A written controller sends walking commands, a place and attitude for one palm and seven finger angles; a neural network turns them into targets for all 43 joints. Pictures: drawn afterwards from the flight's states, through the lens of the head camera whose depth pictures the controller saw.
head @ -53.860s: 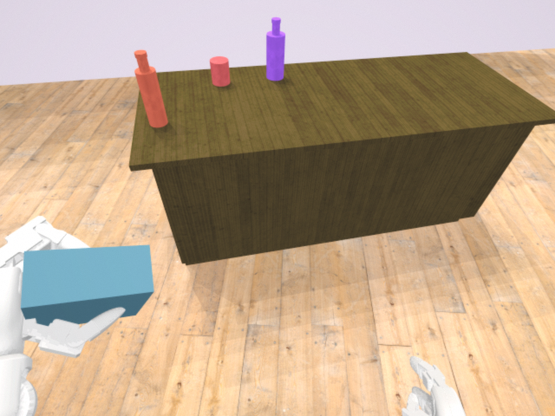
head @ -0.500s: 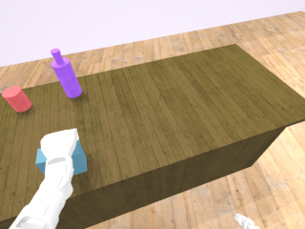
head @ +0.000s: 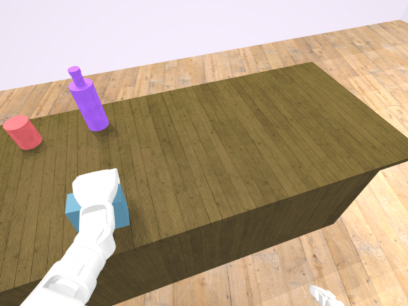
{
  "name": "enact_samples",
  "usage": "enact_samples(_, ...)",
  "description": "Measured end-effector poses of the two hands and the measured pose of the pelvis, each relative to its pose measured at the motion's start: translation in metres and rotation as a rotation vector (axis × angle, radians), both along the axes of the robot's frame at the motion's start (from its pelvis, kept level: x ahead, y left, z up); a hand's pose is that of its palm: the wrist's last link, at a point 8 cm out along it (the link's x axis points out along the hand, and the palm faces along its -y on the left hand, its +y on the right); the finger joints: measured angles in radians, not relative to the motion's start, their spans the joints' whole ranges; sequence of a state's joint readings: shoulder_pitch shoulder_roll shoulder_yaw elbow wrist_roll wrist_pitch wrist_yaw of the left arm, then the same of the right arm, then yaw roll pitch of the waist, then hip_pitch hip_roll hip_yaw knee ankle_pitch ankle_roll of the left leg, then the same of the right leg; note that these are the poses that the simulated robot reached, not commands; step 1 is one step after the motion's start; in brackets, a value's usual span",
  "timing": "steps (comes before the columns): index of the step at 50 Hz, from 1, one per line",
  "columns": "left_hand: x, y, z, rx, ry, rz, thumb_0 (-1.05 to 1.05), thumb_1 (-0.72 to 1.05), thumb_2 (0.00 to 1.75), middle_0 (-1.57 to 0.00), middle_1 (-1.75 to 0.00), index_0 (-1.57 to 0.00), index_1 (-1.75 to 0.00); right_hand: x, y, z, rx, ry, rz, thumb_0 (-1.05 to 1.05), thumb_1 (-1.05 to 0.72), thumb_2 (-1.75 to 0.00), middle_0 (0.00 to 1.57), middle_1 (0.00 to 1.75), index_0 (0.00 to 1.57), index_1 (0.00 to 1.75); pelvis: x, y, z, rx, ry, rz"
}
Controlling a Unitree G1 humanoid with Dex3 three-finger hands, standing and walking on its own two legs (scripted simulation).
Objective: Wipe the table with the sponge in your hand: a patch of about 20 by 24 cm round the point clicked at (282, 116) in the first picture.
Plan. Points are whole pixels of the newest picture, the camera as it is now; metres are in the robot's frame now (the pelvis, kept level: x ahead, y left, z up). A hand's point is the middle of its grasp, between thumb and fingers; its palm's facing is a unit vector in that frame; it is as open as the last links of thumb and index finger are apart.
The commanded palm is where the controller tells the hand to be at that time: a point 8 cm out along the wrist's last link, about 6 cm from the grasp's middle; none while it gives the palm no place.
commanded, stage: slide across to the third lane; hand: left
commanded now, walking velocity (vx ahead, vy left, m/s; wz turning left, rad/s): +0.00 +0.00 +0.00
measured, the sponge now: (102, 214) +0.32 +0.28 -0.06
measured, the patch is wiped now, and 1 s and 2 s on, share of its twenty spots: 0.90 0.90 0.90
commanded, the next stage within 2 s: wipe forward along the third lane in 0.70 s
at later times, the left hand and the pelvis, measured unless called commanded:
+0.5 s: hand (104, 200) +0.33 +0.27 -0.02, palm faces -0.12 +0.01 -0.99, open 9.4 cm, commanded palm +0.31 +0.23 +0.02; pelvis -0.01 -0.01 +0.00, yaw -1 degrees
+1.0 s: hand (107, 199) +0.34 +0.26 -0.02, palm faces -0.15 +0.03 -0.99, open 9.4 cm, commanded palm +0.33 +0.23 +0.01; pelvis -0.01 -0.01 +0.00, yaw +0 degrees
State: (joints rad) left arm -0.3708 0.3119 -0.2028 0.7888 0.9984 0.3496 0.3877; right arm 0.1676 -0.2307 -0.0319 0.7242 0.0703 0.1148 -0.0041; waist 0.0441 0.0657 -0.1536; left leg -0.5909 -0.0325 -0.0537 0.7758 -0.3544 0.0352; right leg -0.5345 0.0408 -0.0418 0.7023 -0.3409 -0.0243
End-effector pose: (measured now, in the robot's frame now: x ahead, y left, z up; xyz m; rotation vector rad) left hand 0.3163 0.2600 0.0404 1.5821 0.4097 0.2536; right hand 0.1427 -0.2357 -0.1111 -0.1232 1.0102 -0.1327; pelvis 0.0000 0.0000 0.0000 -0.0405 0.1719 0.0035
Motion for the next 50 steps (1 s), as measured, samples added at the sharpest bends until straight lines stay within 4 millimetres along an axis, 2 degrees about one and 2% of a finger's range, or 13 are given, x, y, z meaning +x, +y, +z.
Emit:
enact_samples(13, 0.002, -0.002, -0.001, -0.001, 0.013, 0.003, 0.01, -0.46, 1.06, -0.78, -1.44, -0.79, -1.5, -0.03, -0.022, -0.005, -0.025, 0.051, -0.05, 0.01, -0.91, -0.9, 0.2, 0.3, 0.2, 0.3, -0.005, -0.008, 0.0, 0.005, 0.004, -0.01)
enact_samples(21, 0.002, -0.002, 0.0, -0.008, 0.011, 0.0, 0.01, -0.46, 1.06, -0.78, -1.44, -0.79, -1.5, -0.039, -0.027, -0.006, -0.027, 0.06, -0.069, 0.01, -0.91, -0.9, 0.2, 0.3, 0.2, 0.3, -0.006, -0.012, 0.001, 0.007, 0.007, -0.016)
enact_samples(39, 0.002, -0.005, -0.001, 0.002, 0.001, -0.002, 0.01, -0.47, 1.06, -0.78, -1.44, -0.8, -1.5, -0.028, -0.022, -0.007, -0.01, 0.036, -0.053, 0.01, -0.91, -0.9, 0.2, 0.3, 0.2, 0.3, -0.006, -0.012, 0.0, 0.009, 0.013, -0.014)
enact_samples(50, 0.011, -0.006, -0.004, 0.009, 0.042, -0.008, 0.01, -0.49, 1.07, -0.82, -1.41, -0.83, -1.47, -0.021, -0.018, -0.01, -0.018, 0.032, -0.027, 0.01, -0.91, -0.9, 0.2, 0.3, 0.2, 0.3, -0.008, -0.011, -0.003, 0.009, 0.03, -0.004)
